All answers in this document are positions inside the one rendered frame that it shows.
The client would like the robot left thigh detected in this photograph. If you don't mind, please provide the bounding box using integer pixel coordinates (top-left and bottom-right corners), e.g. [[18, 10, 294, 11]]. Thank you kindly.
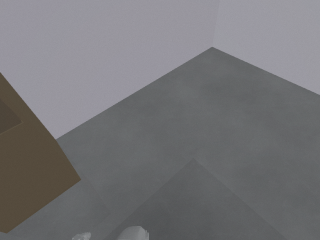
[[116, 226, 149, 240]]

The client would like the cabinet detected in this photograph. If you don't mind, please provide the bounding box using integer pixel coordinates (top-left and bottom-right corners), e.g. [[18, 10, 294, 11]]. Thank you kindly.
[[0, 72, 81, 234]]

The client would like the drawer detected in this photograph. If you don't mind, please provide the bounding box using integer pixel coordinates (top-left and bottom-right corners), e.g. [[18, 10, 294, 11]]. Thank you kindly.
[[0, 98, 22, 134]]

